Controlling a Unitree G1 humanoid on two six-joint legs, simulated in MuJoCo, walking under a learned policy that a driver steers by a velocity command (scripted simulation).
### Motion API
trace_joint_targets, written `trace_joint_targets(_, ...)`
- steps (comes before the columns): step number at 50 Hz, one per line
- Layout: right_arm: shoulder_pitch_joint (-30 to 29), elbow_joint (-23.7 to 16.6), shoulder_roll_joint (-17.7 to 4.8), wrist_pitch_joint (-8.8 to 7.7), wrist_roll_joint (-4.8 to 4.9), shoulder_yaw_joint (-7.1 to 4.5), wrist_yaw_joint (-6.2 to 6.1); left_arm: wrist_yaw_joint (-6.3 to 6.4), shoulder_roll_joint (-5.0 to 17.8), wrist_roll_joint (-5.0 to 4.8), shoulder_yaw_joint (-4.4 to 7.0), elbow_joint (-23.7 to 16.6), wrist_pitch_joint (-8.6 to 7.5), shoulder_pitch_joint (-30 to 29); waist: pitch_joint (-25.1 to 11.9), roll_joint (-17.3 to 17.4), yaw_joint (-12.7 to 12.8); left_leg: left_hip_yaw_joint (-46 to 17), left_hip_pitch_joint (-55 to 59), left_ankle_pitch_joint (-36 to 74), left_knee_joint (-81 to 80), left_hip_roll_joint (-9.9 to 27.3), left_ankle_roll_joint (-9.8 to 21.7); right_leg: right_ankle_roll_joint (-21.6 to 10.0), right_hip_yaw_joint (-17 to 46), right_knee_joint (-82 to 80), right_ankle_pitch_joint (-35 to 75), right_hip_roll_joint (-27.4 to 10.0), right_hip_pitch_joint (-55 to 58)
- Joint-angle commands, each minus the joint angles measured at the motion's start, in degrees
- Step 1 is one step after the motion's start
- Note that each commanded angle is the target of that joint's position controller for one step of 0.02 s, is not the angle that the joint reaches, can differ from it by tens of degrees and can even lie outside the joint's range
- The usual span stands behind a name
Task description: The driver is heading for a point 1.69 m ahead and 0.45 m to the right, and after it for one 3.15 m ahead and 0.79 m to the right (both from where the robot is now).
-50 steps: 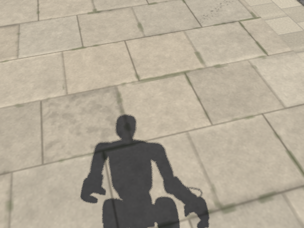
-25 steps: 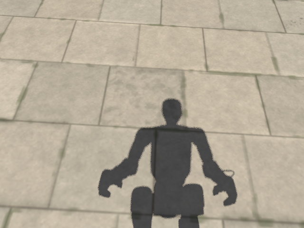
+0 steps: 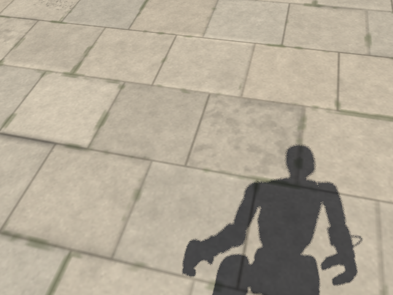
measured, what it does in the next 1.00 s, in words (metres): steps on the spot: left foot, then right foot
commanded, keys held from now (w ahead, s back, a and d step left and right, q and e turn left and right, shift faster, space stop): no key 0.50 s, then e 0.14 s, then w+e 0.36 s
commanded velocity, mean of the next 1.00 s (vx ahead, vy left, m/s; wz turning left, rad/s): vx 0.09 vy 0.00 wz -0.15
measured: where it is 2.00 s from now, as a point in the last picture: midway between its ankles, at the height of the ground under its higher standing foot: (300, 282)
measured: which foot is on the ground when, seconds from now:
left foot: up 0.00-0.04, down 0.06-0.94, up 0.96-1.00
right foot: down 0.00-0.64, up 0.66-0.90, down 0.92-1.00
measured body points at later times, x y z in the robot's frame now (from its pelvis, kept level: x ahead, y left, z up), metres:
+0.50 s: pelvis +0.00 +0.03 +0.00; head +0.00 +0.04 +0.45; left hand +0.02 +0.28 -0.15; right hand +0.04 -0.22 -0.15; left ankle -0.03 +0.12 -0.74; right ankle +0.00 -0.09 -0.74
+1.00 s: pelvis +0.06 -0.05 -0.02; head +0.07 -0.08 +0.43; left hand +0.20 +0.21 -0.13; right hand +0.03 -0.32 -0.17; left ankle -0.01 +0.11 -0.69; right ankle +0.04 -0.12 -0.74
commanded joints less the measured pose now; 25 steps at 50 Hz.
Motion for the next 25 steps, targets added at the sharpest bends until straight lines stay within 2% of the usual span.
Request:
trace_joint_targets(1,3.4,-0.1,-3.2,-1.16,0.18,-0.1,-1.11,0.02,10.0,-0.2,2.41,-0.7,-0.04,0.7,-4.2,-10.4,-1.8,4.1,5.5,11.3,-18.5,-0.2,1.7,-6.0,11.0,-2.6,24.1,-11.5,4.2)
trace_joint_targets(2,3.6,0.5,-4.2,-1.76,-0.35,-0.12,-1.48,0.01,9.3,-0.28,2.19,-0.2,-0.33,1.3,-5.0,-8.5,-1.8,0.7,10.9,18.2,-22.6,2.2,2.4,-3.7,11.1,-2.0,22.9,-11.3,1.2)
trace_joint_targets(3,3.6,0.5,-6.8,-2.5,-1.27,-0.31,-1.86,-0.31,8.0,-0.58,1.79,-0.6,-0.92,1.9,-7.2,-4.3,-1.0,-5.6,16.4,22.6,-21.7,8.1,3.6,-1.3,9.5,-0.3,17.8,-9.8,-2.7)
trace_joint_targets(4,-0.2,1.1,-8.4,-2.82,-0.84,-0.31,-1.54,-0.44,6.0,-1.37,1.35,-0.4,-0.92,2.5,-5.1,3.4,2.0,-8.4,9.7,29.5,-18.3,11.5,6.3,-0.1,4.9,-3.4,6.6,-4.8,-1.2)
trace_joint_targets(5,-1.7,1.1,-5.3,-3.28,-0.54,0.55,-0.96,-0.06,6.8,-0.8,1.35,1.1,-0.56,1.8,-5.0,2.1,0.9,-8.0,7.1,26.7,-18.1,11.6,7.0,0.3,4.5,-4.7,4.0,-4.6,3.0)
trace_joint_targets(6,-2.0,1.6,-4.5,-3.63,-0.57,0.86,-0.77,0.08,7.6,-0.57,1.65,2.1,-0.32,1.0,-3.0,1.8,0.2,-6.7,5.9,24.1,-18.3,9.7,6.1,0.3,4.7,-4.8,5.5,-4.6,3.1)
trace_joint_targets(9,0.8,4.7,-4.5,-3.99,-0.37,1.28,-1.45,-0.19,7.4,-0.55,1.75,4.2,-0.11,1.5,-2.1,3.0,-0.3,-5.1,5.1,23.5,-19.1,7.8,4.9,0.2,5.1,-4.5,10.3,-5.8,4.7)
trace_joint_targets(14,0.8,7.3,-3.7,-4.12,-0.33,1.87,-1.61,0.05,6.1,-0.59,1.25,8.0,0.1,2.2,-0.8,0.2,-0.2,-5.1,4.4,21.1,-19.8,7.7,5.3,1.0,4.8,-5.3,8.7,-5.7,4.3)
trace_joint_targets(25,2.4,11.3,-2.5,-4.52,-0.31,2.72,-1.81,0.42,4.9,-0.67,0.57,13.4,0.15,3.2,-0.8,-1.4,-0.2,-4.7,3.7,20.2,-20.4,7.2,5.6,1.4,4.7,-5.2,8.4,-6.2,4.5)
Velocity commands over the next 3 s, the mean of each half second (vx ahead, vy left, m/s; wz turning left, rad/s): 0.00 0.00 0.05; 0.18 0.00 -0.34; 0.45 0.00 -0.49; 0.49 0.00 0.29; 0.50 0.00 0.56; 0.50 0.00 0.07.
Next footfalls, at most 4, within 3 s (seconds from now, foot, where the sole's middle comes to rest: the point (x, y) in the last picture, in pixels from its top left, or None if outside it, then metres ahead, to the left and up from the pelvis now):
0.06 left None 0.01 0.12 -0.78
0.92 right None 0.08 -0.13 -0.78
1.42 left None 0.48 -0.13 -0.78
1.90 right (338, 257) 0.61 -0.41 -0.78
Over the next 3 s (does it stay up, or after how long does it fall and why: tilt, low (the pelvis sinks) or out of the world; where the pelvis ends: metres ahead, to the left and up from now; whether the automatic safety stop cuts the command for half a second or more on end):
stays up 1.08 -0.31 -0.02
